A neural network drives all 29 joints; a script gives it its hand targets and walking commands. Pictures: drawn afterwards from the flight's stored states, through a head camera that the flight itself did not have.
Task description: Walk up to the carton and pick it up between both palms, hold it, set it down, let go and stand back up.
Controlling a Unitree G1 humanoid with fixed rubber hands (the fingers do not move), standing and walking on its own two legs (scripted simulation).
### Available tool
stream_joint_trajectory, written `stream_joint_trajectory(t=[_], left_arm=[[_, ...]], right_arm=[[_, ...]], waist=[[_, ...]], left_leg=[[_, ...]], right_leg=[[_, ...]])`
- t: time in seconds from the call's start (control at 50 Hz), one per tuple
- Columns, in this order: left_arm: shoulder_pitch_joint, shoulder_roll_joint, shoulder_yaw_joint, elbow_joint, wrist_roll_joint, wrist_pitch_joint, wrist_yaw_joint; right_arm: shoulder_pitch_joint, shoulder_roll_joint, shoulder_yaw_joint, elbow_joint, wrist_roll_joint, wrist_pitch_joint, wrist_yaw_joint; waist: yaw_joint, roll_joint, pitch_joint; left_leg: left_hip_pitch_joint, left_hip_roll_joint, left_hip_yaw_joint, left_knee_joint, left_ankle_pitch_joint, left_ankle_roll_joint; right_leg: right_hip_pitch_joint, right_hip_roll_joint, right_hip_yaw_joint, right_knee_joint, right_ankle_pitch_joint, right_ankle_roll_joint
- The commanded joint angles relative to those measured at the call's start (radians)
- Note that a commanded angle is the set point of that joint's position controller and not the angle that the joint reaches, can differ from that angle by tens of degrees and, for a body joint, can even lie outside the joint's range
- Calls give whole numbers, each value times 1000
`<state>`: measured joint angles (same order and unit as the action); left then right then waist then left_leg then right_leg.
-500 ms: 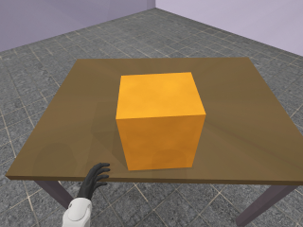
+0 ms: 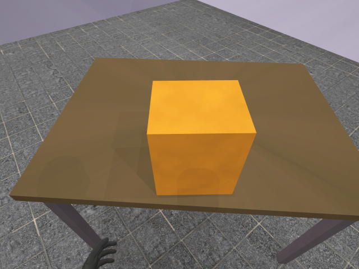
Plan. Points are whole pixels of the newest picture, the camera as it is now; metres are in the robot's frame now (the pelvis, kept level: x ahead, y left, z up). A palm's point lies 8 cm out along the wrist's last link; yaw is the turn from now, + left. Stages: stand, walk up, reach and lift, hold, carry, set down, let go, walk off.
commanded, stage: stand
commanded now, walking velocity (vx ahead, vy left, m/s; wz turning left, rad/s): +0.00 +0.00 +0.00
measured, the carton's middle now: (194, 141) +0.42 -0.02 +0.05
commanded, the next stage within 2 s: none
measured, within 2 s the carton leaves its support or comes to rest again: neither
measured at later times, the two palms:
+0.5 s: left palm out of the picture -0.06 +0.23 -0.14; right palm out of the picture +0.04 -0.22 -0.13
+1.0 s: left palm out of the picture -0.08 +0.22 -0.15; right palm out of the picture -0.04 -0.19 -0.14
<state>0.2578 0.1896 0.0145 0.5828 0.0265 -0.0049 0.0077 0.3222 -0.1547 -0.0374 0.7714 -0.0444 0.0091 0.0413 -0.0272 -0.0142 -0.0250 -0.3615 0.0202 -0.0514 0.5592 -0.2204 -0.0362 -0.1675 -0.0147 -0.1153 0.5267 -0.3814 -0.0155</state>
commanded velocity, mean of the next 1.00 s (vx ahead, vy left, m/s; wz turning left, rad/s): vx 0.00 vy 0.00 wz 0.00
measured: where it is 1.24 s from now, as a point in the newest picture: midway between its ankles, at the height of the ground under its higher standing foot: outside the picture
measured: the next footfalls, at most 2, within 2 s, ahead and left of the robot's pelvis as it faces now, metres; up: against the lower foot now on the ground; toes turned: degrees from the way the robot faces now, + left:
none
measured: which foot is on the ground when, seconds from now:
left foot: down 0.00-1.00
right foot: down 0.00-1.00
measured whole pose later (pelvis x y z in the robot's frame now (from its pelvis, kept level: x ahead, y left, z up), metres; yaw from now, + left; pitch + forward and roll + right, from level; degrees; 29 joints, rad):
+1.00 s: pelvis -0.01 +0.01 +0.00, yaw +3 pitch -2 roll -1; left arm 0.39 0.13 0.04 1.11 0.02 0.01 0.04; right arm 0.34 -0.09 -0.01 1.11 -0.01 0.02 -0.03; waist 0.00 -0.02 0.04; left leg -0.31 -0.02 -0.09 0.50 -0.17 -0.01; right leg -0.09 -0.04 -0.16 0.46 -0.34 0.00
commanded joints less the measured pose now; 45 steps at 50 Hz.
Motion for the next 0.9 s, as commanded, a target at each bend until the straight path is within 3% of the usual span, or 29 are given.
stream_joint_trajectory(t=[0.0,0.02,0.04,0.08,0.1,0.14,0.16,0.18,0.24,0.28,0.3,0.34,0.36,0.44,0.48,0.52,0.54,0.56,0.58,0.6,0.64,0.66,0.68,0.76,0.8,0.82,0.84,0.86,0.88], left_arm=[[65,136,54,-25,4,-28,7],[69,132,49,3,2,-32,3],[81,120,48,21,3,-32,7],[107,119,44,62,-2,-27,10],[138,109,45,86,-2,-32,5],[149,130,51,119,-2,-29,13],[203,136,55,146,-2,-32,16],[218,119,52,164,-4,-29,17],[204,125,56,192,9,-20,22],[263,91,42,248,0,-17,31],[278,95,44,263,-1,-19,27],[302,77,34,298,3,-14,28],[305,86,38,301,0,-12,30],[248,138,54,329,7,-17,33],[282,112,47,359,-2,-12,34],[267,84,40,385,4,-8,33],[292,27,28,402,0,-9,34],[270,75,38,401,-1,-6,33],[279,69,39,407,-4,-5,33],[296,63,36,420,-6,-4,35],[302,33,29,451,-3,0,38],[272,32,34,449,2,7,38],[285,34,31,454,-8,8,42],[236,58,42,471,-1,6,34],[267,19,34,494,-11,13,39],[267,27,39,494,-5,14,42],[253,25,39,492,-6,12,44],[261,24,35,506,-9,15,40],[274,-8,32,515,-10,10,45]], right_arm=[[47,-167,-50,-46,0,-44,-20],[44,-137,-42,-40,11,-46,-22],[28,-114,-32,-41,10,-47,-27],[26,-116,-34,-34,14,-46,-31],[26,-133,-37,-14,8,-37,-42],[52,-153,-45,8,11,-39,-46],[37,-125,-40,22,12,-35,-51],[16,-146,-38,19,17,-32,-58],[25,-134,-33,52,13,-19,-63],[41,-107,-24,78,32,-18,-56],[43,-129,-25,95,23,-16,-59],[50,-133,-29,122,26,-14,-62],[42,-124,-26,139,23,-14,-58],[-12,-128,-23,157,28,-6,-60],[-2,-123,-18,179,28,-14,-65],[20,-82,-13,196,31,-14,-62],[10,-108,-15,197,31,-14,-63],[53,-113,-16,225,33,-13,-63],[52,-60,-2,238,32,-9,-67],[55,-64,1,241,34,-7,-72],[54,-78,1,250,36,-6,-77],[47,-62,8,250,31,-5,-76],[22,-71,6,247,33,-7,-74],[49,-30,17,276,28,-8,-73],[106,-115,-5,293,41,-10,-75],[81,-51,8,295,27,-7,-77],[98,-49,9,306,26,-2,-82],[72,-52,11,295,25,-4,-75],[64,-58,9,288,26,-5,-75]], waist=[[21,61,-28],[11,58,-38],[14,94,-32],[13,59,-45],[28,43,-37],[15,61,-46],[35,31,-39],[37,85,-50],[30,76,38],[22,-7,50],[38,-19,69],[23,46,109],[32,-23,123],[36,37,106],[42,21,91],[20,-34,126],[44,5,119],[25,32,97],[37,55,138],[44,19,122],[42,47,145],[40,21,188],[53,26,158],[40,31,143],[16,63,170],[39,83,176],[30,86,161],[44,29,153],[45,19,148]], left_leg=[[82,62,-23,-44,329,22],[86,54,-41,-55,299,27],[98,62,-49,-52,289,37],[107,57,-34,-47,352,42],[107,53,-46,-39,311,39],[133,46,-32,-42,348,32],[112,42,-35,-49,315,36],[134,48,-32,-45,284,41],[100,45,-57,-84,250,43],[118,52,-74,-82,230,41],[95,42,-65,-70,251,47],[77,28,-42,-77,194,36],[85,29,-53,-101,187,34],[99,15,-52,-102,175,30],[95,22,-44,-88,223,31],[76,30,-72,-103,220,43],[83,32,-53,-98,212,33],[75,25,-53,-108,200,32],[59,34,-63,-99,207,33],[70,30,-79,-119,185,34],[47,26,-83,-127,158,34],[16,22,-67,-134,148,33],[30,26,-73,-123,176,33],[47,15,-73,-125,152,33],[33,18,-95,-165,75,36],[1,31,-117,-178,69,40],[9,26,-128,-183,47,42],[11,29,-126,-181,66,41],[20,21,-106,-167,74,41]], right_leg=[[-34,-79,58,-100,182,-17],[-28,-73,61,-110,153,-19],[-53,-78,72,-109,171,-24],[-25,-80,57,-113,237,-22],[-33,-68,62,-120,211,-22],[-15,-85,65,-113,275,-33],[-5,-75,53,-126,253,-24],[-3,-73,64,-127,228,-27],[-38,-72,59,-146,152,-29],[-49,-76,62,-169,174,-23],[-30,-83,56,-170,177,-21],[-45,-105,78,-194,162,-22],[-54,-97,71,-198,143,-25],[-45,-105,78,-211,82,-38],[-13,-105,59,-193,166,-23],[-15,-99,59,-198,175,-30],[-12,-99,50,-190,159,-30],[14,-112,63,-205,132,-27],[-6,-102,55,-193,121,-31],[-1,-91,52,-201,119,-24],[2,-89,53,-183,110,-20],[-11,-100,53,-191,79,-26],[-9,-101,53,-201,87,-31],[3,-95,43,-196,86,-31],[-8,-83,40,-177,51,-20],[8,-74,37,-177,32,-23],[9,-76,43,-173,40,-23],[21,-70,38,-184,46,-17],[4,-84,42,-183,27,-24]])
